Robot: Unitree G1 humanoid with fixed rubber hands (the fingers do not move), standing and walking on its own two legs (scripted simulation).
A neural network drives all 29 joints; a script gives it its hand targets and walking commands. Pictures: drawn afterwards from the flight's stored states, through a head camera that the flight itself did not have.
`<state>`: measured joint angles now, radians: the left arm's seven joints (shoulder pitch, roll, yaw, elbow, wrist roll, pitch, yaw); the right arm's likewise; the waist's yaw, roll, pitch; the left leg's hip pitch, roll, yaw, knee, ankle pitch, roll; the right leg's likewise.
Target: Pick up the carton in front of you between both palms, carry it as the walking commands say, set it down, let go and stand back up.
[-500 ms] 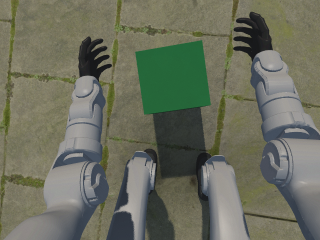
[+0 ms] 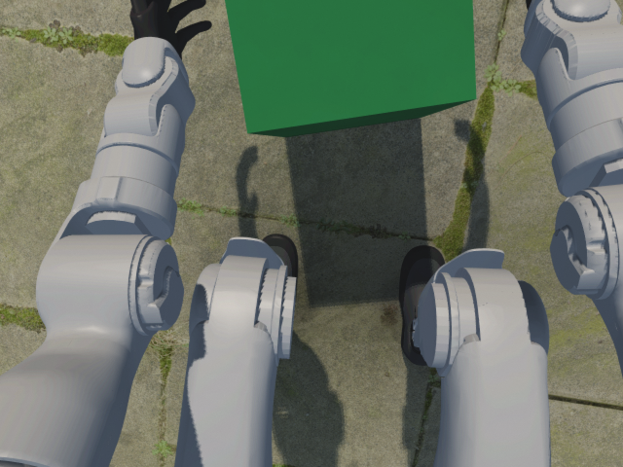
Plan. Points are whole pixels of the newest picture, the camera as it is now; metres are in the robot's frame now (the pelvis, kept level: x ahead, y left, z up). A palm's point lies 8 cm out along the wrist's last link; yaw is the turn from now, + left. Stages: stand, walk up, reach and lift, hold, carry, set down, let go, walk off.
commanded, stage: reach and lift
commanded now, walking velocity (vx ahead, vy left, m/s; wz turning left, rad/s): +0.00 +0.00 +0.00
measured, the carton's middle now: (344, 36) +0.54 +0.01 -0.26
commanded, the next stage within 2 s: none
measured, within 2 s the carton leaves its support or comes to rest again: leaves its support in 0.84 s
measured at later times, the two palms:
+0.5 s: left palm (188, 44) +0.52 +0.18 -0.19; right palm out of the picture +0.57 -0.15 -0.19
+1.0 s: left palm (187, 14) +0.53 +0.16 -0.15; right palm out of the picture +0.56 -0.14 -0.16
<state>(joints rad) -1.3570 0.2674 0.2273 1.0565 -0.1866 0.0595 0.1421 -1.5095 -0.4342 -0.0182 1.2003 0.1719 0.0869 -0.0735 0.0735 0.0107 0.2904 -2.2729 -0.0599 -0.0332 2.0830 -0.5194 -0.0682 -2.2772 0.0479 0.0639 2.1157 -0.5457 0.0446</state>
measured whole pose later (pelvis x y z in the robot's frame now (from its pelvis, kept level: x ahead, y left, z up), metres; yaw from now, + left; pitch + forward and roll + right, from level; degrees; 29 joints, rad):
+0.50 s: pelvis +0.00 -0.01 -0.01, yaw +1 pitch +39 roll +3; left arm -1.37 0.23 0.20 1.10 -0.21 0.01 0.16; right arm -1.53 -0.41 0.05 1.23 0.20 0.05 -0.08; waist 0.07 0.02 0.33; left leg -2.27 -0.05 -0.02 2.14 -0.54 -0.07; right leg -2.28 0.03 0.06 2.18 -0.57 0.02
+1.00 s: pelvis +0.01 +0.00 -0.02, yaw +0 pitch +39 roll +2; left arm -1.27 0.11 0.36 0.84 -0.09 0.19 0.18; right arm -1.39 -0.29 -0.11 0.99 0.06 0.20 -0.13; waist 0.07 0.03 0.21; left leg -2.29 -0.09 -0.05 2.17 -0.57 -0.09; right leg -2.29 0.07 0.07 2.20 -0.59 0.05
